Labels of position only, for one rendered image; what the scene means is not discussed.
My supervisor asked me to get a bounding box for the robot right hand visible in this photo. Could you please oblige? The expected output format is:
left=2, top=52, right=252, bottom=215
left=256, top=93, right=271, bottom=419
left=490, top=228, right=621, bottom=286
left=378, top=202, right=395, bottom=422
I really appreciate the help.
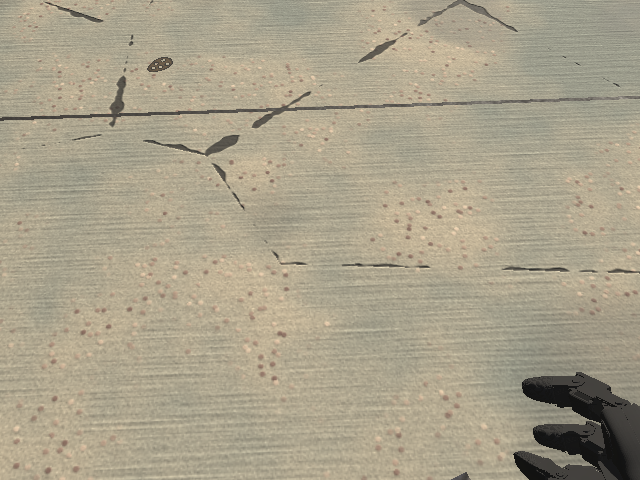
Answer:
left=513, top=372, right=640, bottom=480

